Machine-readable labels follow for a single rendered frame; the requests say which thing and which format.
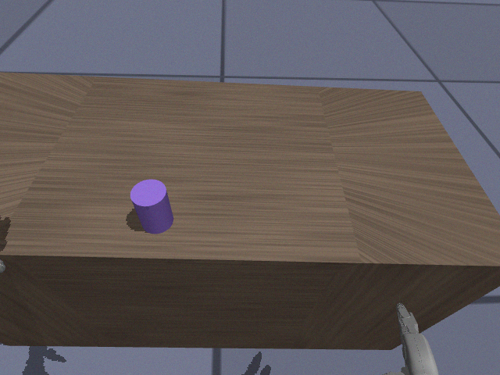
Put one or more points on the can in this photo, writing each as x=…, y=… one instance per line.
x=151, y=202

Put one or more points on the right robot hand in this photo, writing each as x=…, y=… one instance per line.
x=419, y=359

